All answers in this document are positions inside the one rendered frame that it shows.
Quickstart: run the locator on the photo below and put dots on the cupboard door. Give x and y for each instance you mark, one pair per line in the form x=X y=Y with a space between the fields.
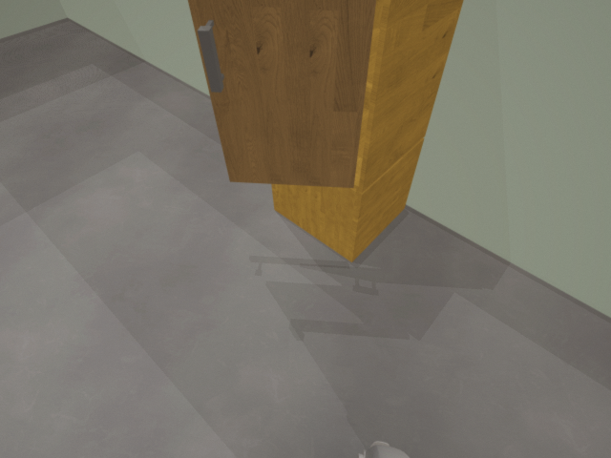
x=295 y=75

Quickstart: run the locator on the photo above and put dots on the handle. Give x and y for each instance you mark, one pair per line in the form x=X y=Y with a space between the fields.
x=210 y=56

